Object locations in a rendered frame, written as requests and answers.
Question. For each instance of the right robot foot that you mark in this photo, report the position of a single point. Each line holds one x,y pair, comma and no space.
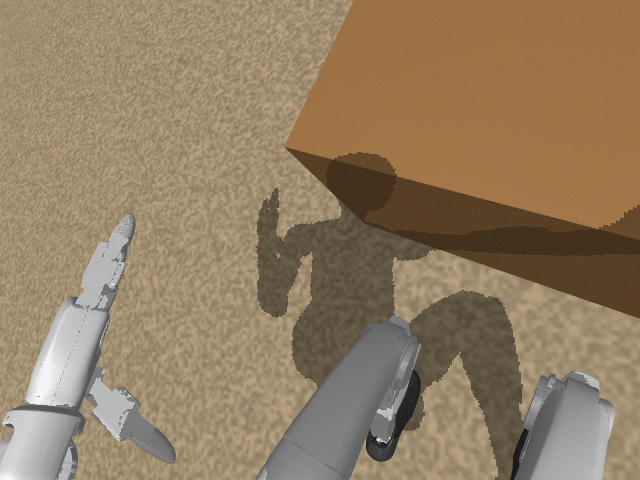
517,453

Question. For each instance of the left robot arm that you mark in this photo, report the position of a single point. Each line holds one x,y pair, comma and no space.
41,447

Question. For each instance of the left robot hand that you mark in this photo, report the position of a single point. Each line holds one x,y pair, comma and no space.
65,372

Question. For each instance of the left robot foot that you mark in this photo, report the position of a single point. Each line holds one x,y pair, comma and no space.
380,451

